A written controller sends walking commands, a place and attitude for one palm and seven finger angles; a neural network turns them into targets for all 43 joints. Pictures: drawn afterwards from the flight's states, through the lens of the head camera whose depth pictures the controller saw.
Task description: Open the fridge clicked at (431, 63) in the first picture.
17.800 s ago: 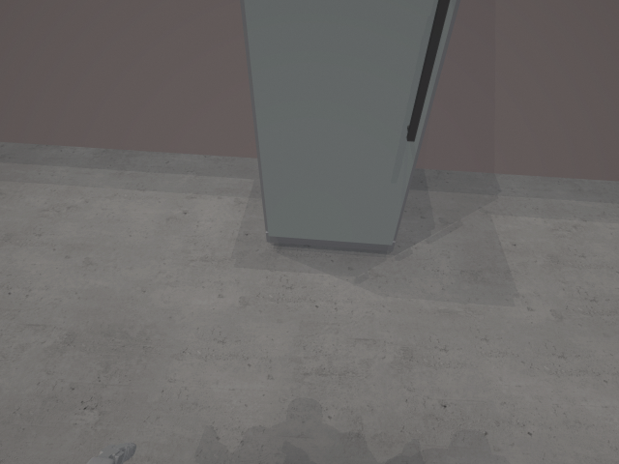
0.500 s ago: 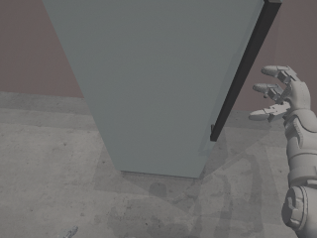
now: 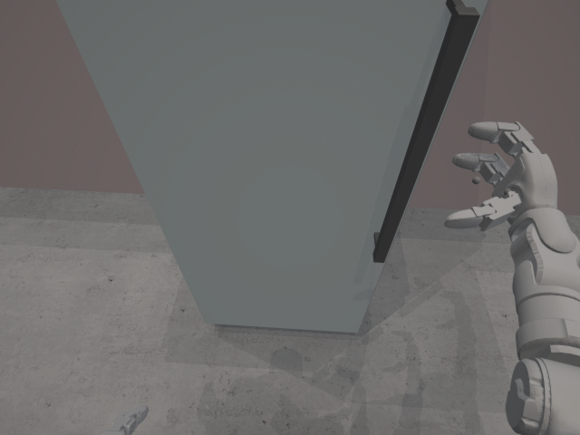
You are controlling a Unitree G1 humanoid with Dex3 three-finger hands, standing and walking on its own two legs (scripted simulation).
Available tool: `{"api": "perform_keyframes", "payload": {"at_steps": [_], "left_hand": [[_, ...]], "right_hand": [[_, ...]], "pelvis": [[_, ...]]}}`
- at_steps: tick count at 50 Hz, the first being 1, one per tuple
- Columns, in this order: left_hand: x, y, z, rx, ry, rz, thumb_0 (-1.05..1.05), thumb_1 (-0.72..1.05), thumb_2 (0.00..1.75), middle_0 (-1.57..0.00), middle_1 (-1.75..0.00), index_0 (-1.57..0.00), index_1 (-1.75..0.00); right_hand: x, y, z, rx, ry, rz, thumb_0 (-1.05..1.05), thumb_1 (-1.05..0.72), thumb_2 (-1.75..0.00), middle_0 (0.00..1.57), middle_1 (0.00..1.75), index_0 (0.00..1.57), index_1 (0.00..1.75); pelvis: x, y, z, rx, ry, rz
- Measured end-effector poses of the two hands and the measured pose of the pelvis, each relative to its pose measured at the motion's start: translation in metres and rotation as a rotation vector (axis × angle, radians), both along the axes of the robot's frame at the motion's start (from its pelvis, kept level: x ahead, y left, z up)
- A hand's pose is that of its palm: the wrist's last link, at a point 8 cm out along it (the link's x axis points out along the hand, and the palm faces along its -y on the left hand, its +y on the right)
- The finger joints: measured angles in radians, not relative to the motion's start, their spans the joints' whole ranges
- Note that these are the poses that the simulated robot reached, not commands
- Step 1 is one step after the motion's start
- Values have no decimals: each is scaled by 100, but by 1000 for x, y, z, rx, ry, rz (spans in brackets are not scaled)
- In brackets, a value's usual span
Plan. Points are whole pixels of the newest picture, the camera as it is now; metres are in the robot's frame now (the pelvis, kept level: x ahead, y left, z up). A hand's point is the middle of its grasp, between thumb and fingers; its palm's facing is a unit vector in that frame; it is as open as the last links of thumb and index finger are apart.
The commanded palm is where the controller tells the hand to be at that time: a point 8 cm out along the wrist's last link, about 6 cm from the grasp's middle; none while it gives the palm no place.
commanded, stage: move the hooked fingers beside the handle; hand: right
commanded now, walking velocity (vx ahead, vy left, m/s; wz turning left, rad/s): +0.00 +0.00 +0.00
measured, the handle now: (405, 165) +0.50 -0.12 +0.10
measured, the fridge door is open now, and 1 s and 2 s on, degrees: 0 0 0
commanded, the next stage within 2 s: feel for the door with the fingertips in 0.30 s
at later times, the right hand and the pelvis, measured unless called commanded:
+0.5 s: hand (462, 171) +0.46 -0.18 +0.14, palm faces -0.04 +1.00 +0.01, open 14.0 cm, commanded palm +0.43 -0.23 +0.14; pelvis +0.00 +0.00 +0.00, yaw +1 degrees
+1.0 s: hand (448, 171) +0.46 -0.17 +0.14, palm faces +0.00 +1.00 +0.01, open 14.0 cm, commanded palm +0.43 -0.22 +0.14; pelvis +0.00 +0.00 +0.00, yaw +0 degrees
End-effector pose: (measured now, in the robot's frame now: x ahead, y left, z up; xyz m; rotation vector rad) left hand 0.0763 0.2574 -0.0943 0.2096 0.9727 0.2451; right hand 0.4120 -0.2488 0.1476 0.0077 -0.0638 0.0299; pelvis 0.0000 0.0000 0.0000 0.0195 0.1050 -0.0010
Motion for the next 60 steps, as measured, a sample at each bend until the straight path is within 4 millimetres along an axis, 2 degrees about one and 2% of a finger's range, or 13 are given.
{"api": "perform_keyframes", "payload": {"at_steps": [5,9,14,22,28,33,41,48,54,60], "left_hand": [[8,-2,2,-1,-31,-16,1,91,90,-20,-30,-21,-30],[5,-3,0,-3,-27,-24,1,91,90,-20,-30,-21,-30],[-6,-5,-3,0,7,-19,1,91,90,-20,-30,-21,-30],[-33,-3,-10,-3,75,25,1,91,90,-20,-30,-21,-30],[-45,-1,-11,-12,108,51,1,91,90,-20,-30,-21,-30],[-41,0,-10,-13,104,50,1,91,90,-20,-30,-21,-30],[-18,-1,-7,-21,42,22,1,91,90,-20,-30,-21,-30],[-4,-2,-5,-26,3,7,1,91,90,-20,-30,-21,-30],[-11,2,-6,-14,33,4,1,91,90,-20,-30,-21,-30],[-28,7,-10,6,94,18,1,91,90,-20,-30,-21,-30]], "right_hand": [[4,0,-4,-2,69,10,-1,51,-30,30,120,30,120],[3,3,-12,2,76,16,-1,51,-30,30,120,30,120],[6,7,-14,7,46,8,-1,51,-30,30,120,30,120],[23,9,-7,-10,48,4,-2,51,-30,30,120,30,120],[24,15,-10,10,57,29,-1,50,-30,30,120,30,120],[20,24,-17,15,58,30,-1,51,-30,30,120,30,120],[17,41,-15,4,39,22,-2,51,-30,30,120,30,120],[23,34,-11,8,59,-19,-2,51,-30,30,120,30,120],[26,21,-10,-2,64,-20,-1,50,-30,30,120,30,120],[32,23,-12,5,65,14,-1,51,-30,30,120,30,120]], "pelvis": [[-3,-2,-1,0,6,-6],[-6,-3,-2,-2,11,-3],[-8,-3,-4,-2,13,-3],[-6,-4,-4,-1,32,4],[-1,-4,-3,-2,36,14],[1,-3,-3,-2,32,15],[1,-1,-3,-2,23,9],[-1,2,-3,-5,22,9],[-2,4,-4,-3,31,3],[-3,2,-5,1,45,-4]]}}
